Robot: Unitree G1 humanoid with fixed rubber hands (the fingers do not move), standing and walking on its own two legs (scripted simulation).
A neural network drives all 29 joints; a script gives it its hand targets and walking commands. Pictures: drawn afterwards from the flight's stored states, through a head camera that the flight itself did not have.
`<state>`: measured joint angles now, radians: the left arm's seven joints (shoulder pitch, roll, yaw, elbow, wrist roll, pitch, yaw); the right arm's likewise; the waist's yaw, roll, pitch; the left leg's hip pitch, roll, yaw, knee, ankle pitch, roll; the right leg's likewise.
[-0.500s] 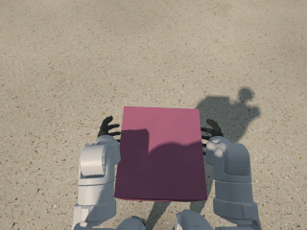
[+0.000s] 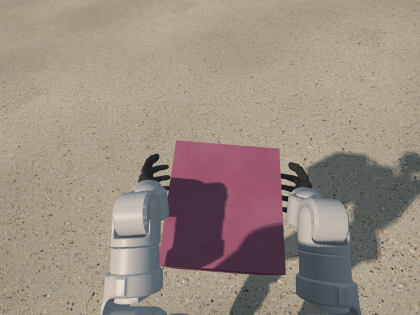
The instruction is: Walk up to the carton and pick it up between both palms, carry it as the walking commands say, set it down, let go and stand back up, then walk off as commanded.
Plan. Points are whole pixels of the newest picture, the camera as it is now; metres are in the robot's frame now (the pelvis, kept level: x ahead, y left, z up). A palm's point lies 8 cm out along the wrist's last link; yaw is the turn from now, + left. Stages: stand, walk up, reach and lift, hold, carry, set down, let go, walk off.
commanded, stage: carry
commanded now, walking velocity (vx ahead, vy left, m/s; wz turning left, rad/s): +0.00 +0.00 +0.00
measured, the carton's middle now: (220, 214) +0.31 +0.01 -0.01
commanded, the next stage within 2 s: none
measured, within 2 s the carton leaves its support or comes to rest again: neither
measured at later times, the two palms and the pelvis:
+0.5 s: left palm (132, 238) +0.23 +0.15 +0.07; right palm (292, 236) +0.23 -0.12 +0.05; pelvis -0.06 +0.00 -0.01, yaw +2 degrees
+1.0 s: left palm (134, 283) +0.16 +0.13 +0.07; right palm (313, 280) +0.16 -0.14 +0.05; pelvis -0.14 -0.02 -0.01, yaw +4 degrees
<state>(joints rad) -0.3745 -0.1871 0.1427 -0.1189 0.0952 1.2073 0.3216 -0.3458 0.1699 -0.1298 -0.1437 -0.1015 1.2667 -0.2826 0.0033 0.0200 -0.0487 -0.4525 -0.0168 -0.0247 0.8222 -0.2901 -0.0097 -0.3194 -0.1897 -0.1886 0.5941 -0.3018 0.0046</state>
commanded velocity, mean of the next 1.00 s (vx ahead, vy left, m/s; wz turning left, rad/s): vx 0.00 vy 0.00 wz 0.00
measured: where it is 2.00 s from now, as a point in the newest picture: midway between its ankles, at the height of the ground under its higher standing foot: outside the picture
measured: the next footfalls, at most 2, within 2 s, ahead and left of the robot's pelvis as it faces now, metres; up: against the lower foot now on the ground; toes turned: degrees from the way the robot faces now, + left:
left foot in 0.04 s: +0.05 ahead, +0.16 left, +0.00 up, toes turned -1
right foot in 0.42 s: -0.01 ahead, -0.04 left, +0.00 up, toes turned -5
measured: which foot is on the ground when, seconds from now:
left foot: up 0.00-0.02, down 0.04-0.50, up 0.52-1.00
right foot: down 0.00-0.06, up 0.08-0.40, down 0.42-1.00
